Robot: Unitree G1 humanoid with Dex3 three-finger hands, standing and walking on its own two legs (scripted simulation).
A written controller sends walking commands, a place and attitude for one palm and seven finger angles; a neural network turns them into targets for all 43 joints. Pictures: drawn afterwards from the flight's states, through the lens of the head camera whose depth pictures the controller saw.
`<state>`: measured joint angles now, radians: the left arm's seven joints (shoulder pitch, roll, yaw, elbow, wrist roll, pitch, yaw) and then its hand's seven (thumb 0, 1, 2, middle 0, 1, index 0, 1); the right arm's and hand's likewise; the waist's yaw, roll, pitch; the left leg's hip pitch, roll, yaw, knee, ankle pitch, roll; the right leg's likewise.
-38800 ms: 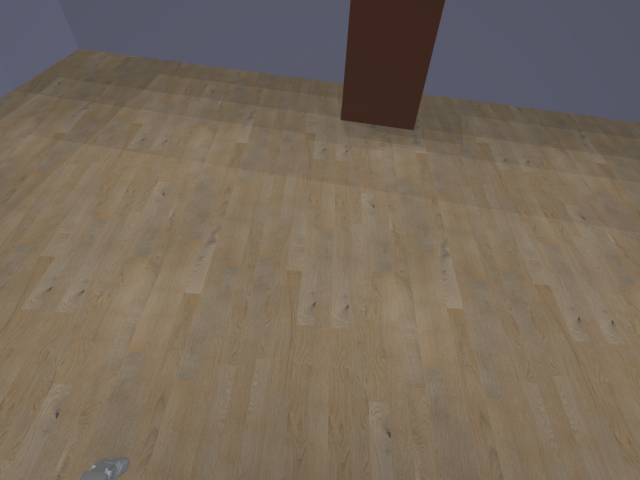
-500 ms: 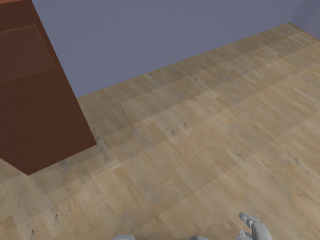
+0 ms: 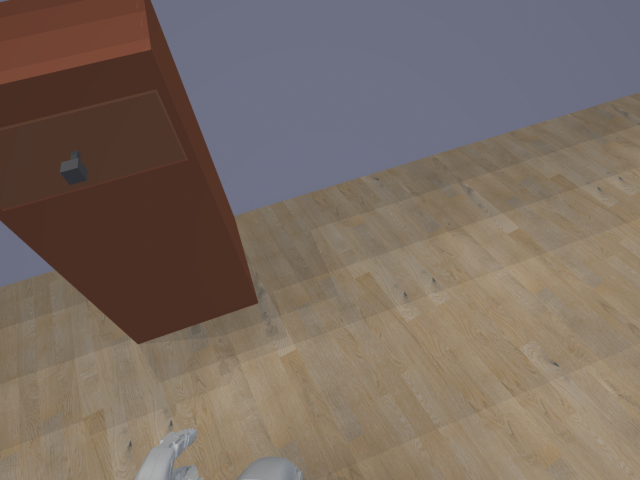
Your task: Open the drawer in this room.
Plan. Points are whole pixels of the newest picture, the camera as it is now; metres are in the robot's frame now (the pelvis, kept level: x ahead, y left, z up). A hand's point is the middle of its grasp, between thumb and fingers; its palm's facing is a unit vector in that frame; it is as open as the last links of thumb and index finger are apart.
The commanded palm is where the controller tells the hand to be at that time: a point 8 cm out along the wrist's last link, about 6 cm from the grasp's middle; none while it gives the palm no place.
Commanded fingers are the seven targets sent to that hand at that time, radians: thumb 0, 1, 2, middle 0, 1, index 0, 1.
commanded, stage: turn to face it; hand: left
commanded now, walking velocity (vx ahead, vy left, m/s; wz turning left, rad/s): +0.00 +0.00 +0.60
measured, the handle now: (74, 165) +0.67 +0.50 +0.00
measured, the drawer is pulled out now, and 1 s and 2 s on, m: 0.00 0.00 0.00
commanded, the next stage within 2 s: take the last steps up to it in 0.54 s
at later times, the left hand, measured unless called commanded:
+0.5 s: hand out of the picture -0.07 +0.26 -0.18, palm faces +0.32 -0.92 -0.22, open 7.4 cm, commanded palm none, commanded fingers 0.00 0.90 0.90 -0.20 -0.30 -0.20 -0.30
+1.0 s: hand out of the picture +0.00 +0.22 -0.16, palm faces +0.32 -0.93 -0.20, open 7.3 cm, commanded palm none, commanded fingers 0.00 0.90 0.90 -0.20 -0.30 -0.20 -0.30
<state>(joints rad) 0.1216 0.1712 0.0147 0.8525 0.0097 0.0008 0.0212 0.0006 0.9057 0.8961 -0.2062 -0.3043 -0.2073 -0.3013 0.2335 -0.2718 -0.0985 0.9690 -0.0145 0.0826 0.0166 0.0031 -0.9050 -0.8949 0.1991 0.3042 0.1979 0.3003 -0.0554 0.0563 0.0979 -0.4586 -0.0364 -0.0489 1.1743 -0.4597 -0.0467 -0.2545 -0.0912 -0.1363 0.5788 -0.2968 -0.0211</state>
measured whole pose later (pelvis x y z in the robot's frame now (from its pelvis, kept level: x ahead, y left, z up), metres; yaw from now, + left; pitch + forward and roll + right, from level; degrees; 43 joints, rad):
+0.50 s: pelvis -0.03 +0.06 +0.00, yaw +15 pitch -1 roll -2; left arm 0.26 0.27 0.06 1.01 0.01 0.07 0.02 0.01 0.91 0.90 -0.20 -0.30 -0.20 -0.30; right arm 0.12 -0.20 -0.03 0.93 -0.02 0.03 0.00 0.00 -0.90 -0.89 0.20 0.30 0.20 0.30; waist 0.04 -0.04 0.07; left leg -0.23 -0.01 0.04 0.53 -0.28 0.07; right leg -0.44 -0.11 -0.08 1.07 -0.46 0.07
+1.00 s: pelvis -0.01 +0.03 +0.00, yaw +19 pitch -1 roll +1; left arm 0.21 0.16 0.03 1.01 0.02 -0.01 0.00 0.00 0.91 0.90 -0.20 -0.30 -0.20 -0.30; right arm 0.41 -0.17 -0.05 1.12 -0.02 0.01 -0.01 0.00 -0.91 -0.89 0.20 0.30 0.20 0.30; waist -0.04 0.02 -0.01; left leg -0.23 -0.07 -0.02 0.50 -0.28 0.05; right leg -0.20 -0.04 -0.07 0.49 -0.32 0.01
